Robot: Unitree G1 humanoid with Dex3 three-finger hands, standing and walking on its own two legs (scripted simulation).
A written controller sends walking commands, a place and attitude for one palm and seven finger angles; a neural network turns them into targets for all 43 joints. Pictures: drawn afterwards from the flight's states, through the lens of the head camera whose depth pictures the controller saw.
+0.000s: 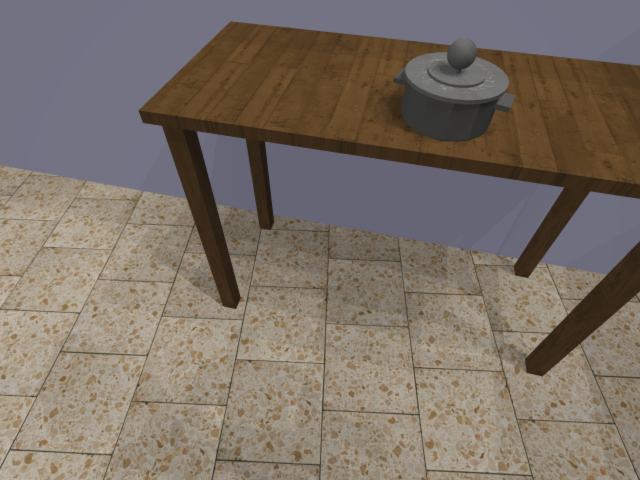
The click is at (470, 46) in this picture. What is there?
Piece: lid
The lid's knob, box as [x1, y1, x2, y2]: [447, 38, 476, 68]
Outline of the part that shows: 467,38 461,38 456,40 451,44 448,49 447,59 449,63 455,68 464,68 474,60 476,55 476,47 474,43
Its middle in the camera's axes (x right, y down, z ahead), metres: +0.26 -0.34 +0.71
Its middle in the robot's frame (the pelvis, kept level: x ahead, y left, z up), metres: +0.80 -0.22 +0.17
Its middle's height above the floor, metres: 0.95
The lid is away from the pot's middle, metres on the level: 0.00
